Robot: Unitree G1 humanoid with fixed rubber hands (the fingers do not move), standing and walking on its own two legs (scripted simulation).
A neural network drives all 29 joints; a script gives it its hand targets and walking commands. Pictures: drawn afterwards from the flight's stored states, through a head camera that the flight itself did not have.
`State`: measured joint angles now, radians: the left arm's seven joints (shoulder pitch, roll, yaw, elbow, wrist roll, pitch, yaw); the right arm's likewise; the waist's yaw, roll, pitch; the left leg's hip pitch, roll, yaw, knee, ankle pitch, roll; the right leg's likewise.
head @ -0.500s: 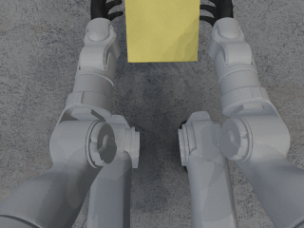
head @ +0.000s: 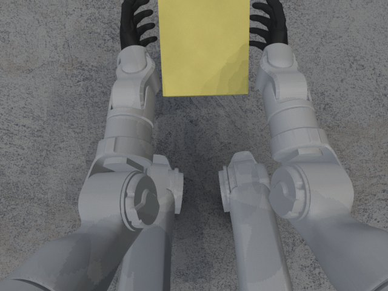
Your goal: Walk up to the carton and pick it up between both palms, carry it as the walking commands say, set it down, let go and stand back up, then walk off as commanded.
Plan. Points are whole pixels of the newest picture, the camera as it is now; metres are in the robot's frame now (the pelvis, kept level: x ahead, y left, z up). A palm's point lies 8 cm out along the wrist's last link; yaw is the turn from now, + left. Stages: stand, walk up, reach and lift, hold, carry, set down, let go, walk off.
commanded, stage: reach and lift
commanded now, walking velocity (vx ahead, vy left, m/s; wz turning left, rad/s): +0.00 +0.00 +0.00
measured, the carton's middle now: (201, 57) +0.52 -0.02 -0.21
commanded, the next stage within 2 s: none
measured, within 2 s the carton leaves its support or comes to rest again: neither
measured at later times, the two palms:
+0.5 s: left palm (119, 41) +0.49 +0.10 -0.03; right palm (290, 41) +0.49 -0.14 -0.05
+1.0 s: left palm (94, 34) +0.47 +0.10 +0.05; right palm (314, 31) +0.47 -0.14 +0.03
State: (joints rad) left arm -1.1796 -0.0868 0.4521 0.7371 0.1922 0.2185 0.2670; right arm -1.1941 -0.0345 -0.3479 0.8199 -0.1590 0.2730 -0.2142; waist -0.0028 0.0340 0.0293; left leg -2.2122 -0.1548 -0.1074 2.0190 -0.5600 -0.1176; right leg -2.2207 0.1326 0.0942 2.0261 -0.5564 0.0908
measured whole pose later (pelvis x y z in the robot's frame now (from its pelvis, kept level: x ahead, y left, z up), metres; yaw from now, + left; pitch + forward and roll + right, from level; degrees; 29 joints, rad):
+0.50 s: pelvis +0.00 +0.00 +0.05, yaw +0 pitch +41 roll +1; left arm -1.09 -0.13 0.49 0.70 0.23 0.24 0.22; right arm -1.11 0.01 -0.36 0.79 -0.19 0.30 -0.21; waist 0.01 0.03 -0.04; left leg -2.05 -0.16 -0.12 1.86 -0.54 -0.12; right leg -2.06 0.15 0.11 1.87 -0.53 0.09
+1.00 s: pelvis +0.01 +0.00 +0.11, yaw -1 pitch +38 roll +1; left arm -0.98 -0.17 0.49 0.71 0.24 0.23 0.24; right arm -0.99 0.05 -0.37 0.78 -0.20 0.30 -0.21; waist 0.01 0.03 -0.10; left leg -1.83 -0.16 -0.14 1.69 -0.52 -0.10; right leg -1.84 0.15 0.13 1.69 -0.52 0.08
